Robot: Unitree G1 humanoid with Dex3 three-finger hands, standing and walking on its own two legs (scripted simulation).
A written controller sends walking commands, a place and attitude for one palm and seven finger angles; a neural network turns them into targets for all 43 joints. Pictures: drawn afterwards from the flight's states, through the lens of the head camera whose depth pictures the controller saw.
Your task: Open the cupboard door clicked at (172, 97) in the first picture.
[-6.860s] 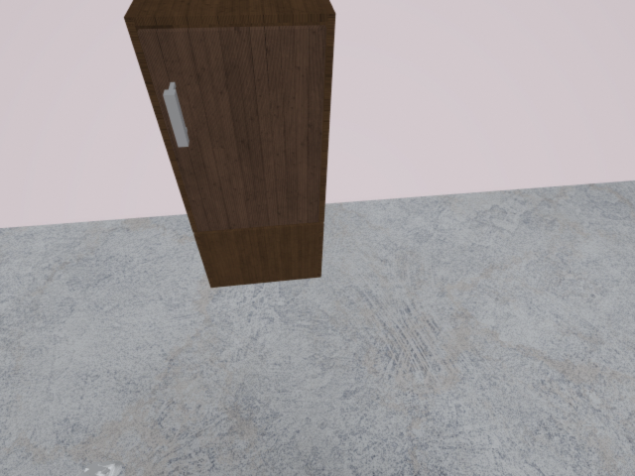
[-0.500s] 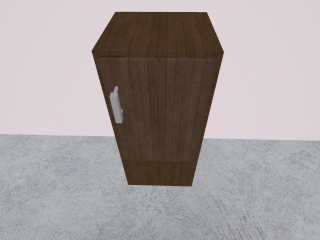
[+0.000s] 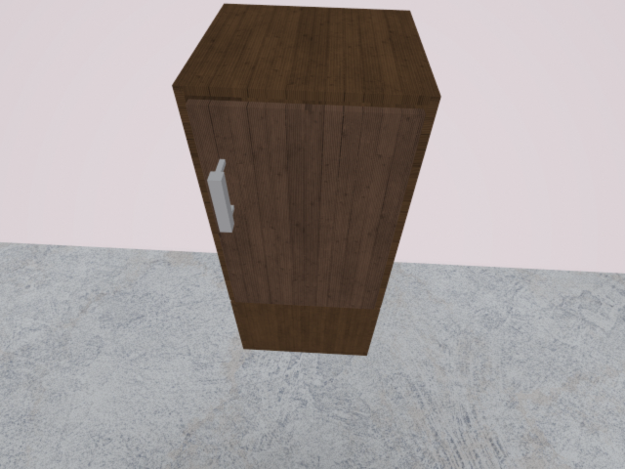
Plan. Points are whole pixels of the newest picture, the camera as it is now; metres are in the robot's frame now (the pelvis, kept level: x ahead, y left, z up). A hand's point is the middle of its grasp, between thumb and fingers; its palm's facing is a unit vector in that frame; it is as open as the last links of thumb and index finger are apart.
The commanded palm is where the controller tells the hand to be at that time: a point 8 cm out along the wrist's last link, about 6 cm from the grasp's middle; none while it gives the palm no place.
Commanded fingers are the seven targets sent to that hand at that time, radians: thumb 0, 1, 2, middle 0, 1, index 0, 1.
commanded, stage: look again from close up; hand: left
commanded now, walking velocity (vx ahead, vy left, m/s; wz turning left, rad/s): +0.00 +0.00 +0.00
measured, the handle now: (224, 195) +0.57 +0.20 -0.01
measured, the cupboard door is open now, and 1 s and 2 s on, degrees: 0 0 0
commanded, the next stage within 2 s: raise the hand with hooked fingers in 0.38 s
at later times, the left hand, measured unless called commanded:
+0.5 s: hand out of the picture +0.01 +0.16 -0.17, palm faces +0.04 -0.98 -0.19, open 7.3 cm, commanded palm +0.11 +0.21 -0.07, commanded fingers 0.00 0.85 0.88 -0.20 -0.33 -0.20 -0.33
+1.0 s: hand (169, 454) +0.15 +0.19 -0.06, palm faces +0.09 -1.00 -0.03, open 9.1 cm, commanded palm +0.15 +0.25 -0.04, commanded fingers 0.00 0.27 0.63 -0.25 -0.70 -0.25 -0.70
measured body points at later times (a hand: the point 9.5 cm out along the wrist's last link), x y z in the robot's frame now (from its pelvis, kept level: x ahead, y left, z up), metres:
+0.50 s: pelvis +0.01 -0.01 +0.00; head +0.02 -0.01 +0.45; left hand +0.01 +0.21 -0.16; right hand +0.02 -0.23 -0.16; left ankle +0.02 +0.13 -0.74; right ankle +0.00 -0.11 -0.74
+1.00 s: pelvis -0.01 -0.01 -0.10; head +0.04 +0.01 +0.35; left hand +0.14 +0.24 -0.06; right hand +0.25 -0.23 -0.13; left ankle +0.02 +0.13 -0.74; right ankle +0.00 -0.11 -0.74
